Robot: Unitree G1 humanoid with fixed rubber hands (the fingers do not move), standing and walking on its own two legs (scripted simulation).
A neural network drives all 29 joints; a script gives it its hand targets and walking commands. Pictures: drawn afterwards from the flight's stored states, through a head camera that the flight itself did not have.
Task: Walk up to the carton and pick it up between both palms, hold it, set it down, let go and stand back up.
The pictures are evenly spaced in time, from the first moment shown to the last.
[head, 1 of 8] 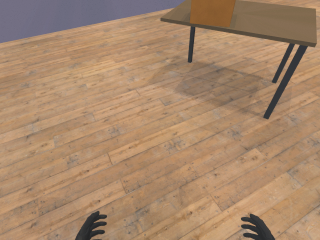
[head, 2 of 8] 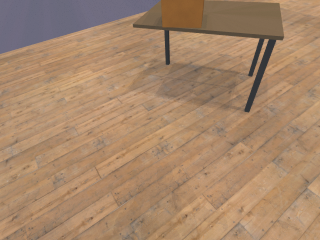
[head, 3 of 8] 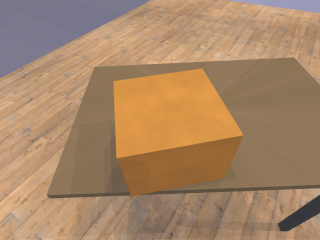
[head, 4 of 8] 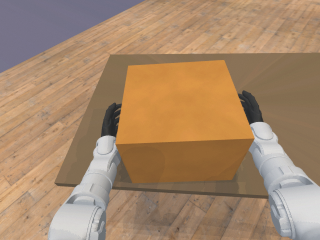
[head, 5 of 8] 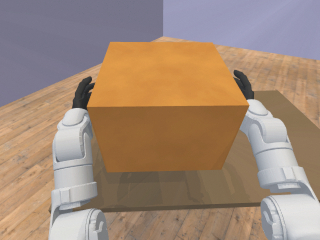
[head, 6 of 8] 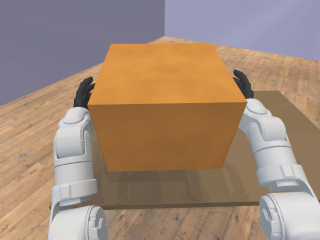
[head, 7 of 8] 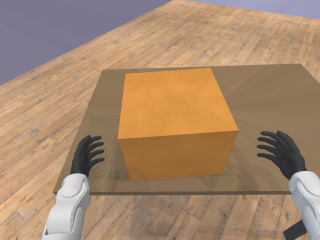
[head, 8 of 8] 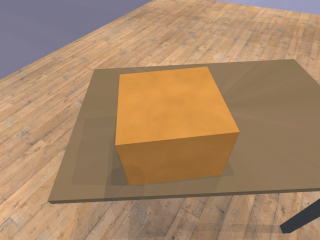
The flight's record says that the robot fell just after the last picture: no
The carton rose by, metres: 0.20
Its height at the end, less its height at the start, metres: +0.00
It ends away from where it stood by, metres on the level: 0.04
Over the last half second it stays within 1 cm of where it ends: yes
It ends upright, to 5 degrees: yes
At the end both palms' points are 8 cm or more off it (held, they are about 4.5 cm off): yes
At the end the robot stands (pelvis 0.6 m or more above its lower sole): yes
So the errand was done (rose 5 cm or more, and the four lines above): yes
